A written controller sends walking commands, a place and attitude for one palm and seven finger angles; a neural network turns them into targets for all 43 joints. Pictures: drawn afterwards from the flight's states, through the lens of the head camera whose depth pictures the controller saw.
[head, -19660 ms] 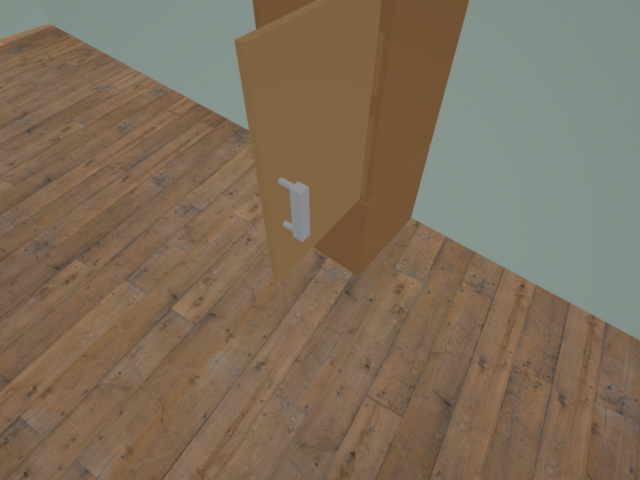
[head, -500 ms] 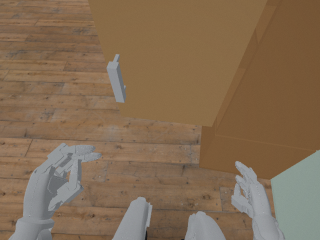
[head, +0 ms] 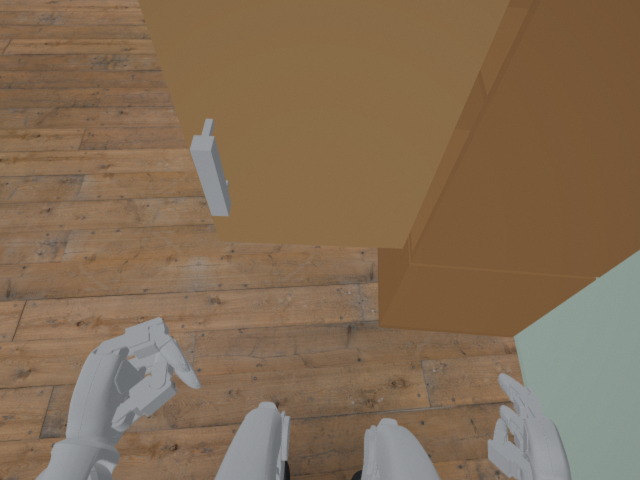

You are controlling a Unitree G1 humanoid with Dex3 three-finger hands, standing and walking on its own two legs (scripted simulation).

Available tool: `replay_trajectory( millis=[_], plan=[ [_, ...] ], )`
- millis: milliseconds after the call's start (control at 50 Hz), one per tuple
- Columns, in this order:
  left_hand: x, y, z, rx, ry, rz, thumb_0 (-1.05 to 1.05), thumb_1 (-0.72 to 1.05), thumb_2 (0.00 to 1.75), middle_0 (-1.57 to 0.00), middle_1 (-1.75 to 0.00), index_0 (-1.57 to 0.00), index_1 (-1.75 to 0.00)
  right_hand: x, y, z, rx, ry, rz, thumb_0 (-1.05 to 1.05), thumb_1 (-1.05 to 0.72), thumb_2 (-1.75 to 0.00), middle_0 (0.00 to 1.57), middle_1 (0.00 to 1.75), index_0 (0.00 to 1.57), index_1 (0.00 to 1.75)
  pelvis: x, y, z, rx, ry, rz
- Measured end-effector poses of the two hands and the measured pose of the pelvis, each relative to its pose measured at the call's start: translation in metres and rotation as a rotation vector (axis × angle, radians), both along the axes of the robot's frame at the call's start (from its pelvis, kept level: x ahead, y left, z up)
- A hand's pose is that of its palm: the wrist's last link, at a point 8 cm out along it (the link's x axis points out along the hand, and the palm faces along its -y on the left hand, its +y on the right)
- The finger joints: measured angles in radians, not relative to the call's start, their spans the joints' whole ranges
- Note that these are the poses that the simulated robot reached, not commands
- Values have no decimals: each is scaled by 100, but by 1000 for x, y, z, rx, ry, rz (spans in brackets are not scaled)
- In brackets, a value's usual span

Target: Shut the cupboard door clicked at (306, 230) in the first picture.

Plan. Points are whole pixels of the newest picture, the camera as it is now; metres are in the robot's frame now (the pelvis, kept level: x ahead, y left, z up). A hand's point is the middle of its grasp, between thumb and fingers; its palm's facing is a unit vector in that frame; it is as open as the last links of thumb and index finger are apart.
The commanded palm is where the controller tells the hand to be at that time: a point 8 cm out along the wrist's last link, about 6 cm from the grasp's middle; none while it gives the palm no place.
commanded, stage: raise the hand and make a fist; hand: left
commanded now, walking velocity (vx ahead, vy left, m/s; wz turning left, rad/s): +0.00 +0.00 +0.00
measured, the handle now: (215, 168) +0.52 +0.20 +0.03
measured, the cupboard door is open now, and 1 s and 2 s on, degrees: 93 93 93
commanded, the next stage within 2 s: bring the fist close to the handle in 0.80 s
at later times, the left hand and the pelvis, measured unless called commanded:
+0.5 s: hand (135, 353) +0.24 +0.21 +0.06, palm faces +0.04 -1.00 -0.05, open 3.1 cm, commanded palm +0.21 +0.26 +0.05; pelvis +0.01 +0.01 +0.01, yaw +0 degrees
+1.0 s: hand (178, 362) +0.24 +0.17 +0.05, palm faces +0.01 -1.00 -0.04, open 3.1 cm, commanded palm +0.23 +0.23 +0.05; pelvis +0.01 -0.01 +0.01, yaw +1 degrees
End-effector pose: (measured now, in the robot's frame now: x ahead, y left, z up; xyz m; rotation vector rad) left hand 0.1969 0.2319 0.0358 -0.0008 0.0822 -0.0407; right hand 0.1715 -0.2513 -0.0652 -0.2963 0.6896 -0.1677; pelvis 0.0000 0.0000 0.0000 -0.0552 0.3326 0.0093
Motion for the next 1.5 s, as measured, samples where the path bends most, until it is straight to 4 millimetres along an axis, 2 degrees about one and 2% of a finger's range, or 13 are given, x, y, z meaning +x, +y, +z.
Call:
replay_trajectory(
  millis=[140,280,340,480,620,780,920,980,1100,1220,1280,1400,1500],
  plan=[
    [1,25,35,40,-106,122,1,90,90,-118,-137,-118,-137,32,43,14,62,-58,92,1,-91,-90,20,30,21,30,6,11,7,-14,-12,11],
    [2,21,9,22,32,46,1,90,90,-126,-146,-126,-146,41,65,19,79,-58,151,1,-90,-90,20,30,21,30,8,17,10,-21,-11,19],
    [6,23,6,18,25,44,1,90,90,-128,-148,-128,-148,38,61,17,61,-40,149,1,-90,-90,20,30,21,30,9,16,9,-23,-5,18],
    [17,31,32,52,-101,81,1,90,90,-129,-149,-129,-149,24,44,8,45,25,113,1,-90,-90,20,30,21,30,12,15,8,-27,0,18],
    [17,15,8,19,50,29,1,90,90,-129,-150,-130,-150,11,27,6,45,49,57,1,-90,-90,20,30,21,30,13,9,10,-13,3,8],
    [18,11,28,48,-100,88,1,90,90,-130,-150,-130,-150,12,15,1,36,48,62,1,-91,-90,20,30,21,30,13,-1,6,-7,4,11],
    [15,-5,10,28,23,33,1,90,90,-129,-150,-130,-150,19,13,1,66,26,57,1,-91,-90,20,30,21,30,13,-8,6,2,1,7],
    [16,-8,12,31,6,39,1,90,90,-130,-150,-130,-150,21,12,2,61,12,63,1,-91,-90,20,30,21,30,13,-10,6,3,-1,8],
    [40,-4,20,50,-134,80,1,90,90,-130,-150,-130,-150,22,9,-9,50,23,89,1,-91,-90,20,30,21,30,9,-14,-2,0,11,14],
    [72,-21,1,28,-49,-7,1,90,90,-130,-150,-130,-150,11,5,-17,58,68,58,1,-91,-90,20,30,21,30,8,-13,-4,2,22,8],
    [85,-26,2,24,-34,-16,1,90,90,-130,-150,-130,-150,2,3,-17,61,94,33,1,-91,-90,20,30,21,30,9,-12,-1,6,24,2],
    [106,-17,15,29,-106,73,1,90,90,-130,-150,-130,-150,-13,1,-19,63,155,11,1,-91,-90,20,30,21,30,12,-10,4,13,30,-4],
    [122,-17,3,40,-66,53,1,90,90,-130,-150,-130,-150,-22,0,-23,58,203,2,1,-91,-90,20,30,21,30,12,-7,4,12,35,-3]
  ],
)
